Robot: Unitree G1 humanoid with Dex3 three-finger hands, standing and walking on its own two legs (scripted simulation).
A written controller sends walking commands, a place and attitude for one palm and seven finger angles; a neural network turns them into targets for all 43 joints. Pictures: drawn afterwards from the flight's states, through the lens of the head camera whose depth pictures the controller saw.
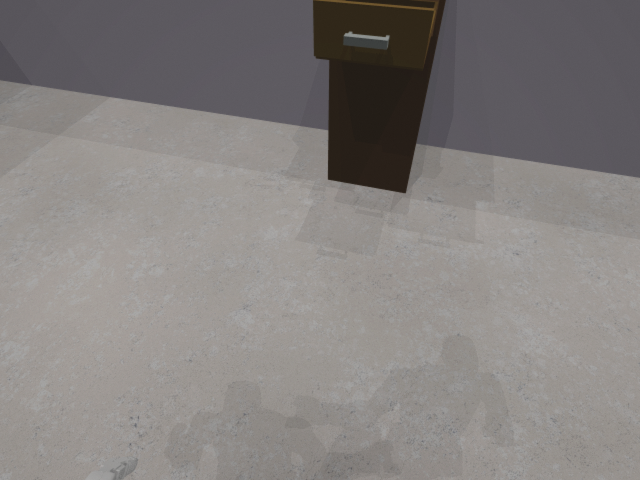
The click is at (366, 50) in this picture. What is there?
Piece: drawer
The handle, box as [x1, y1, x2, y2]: [343, 31, 389, 49]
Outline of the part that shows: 343,38 343,44 386,49 389,36 386,35 385,37 360,35 352,34 349,31 348,33 345,33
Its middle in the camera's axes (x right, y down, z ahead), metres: +0.13 -0.59 +1.14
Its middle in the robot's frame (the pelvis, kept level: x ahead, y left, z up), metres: +1.26 -0.08 +0.04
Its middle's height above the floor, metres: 0.81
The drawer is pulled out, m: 0.29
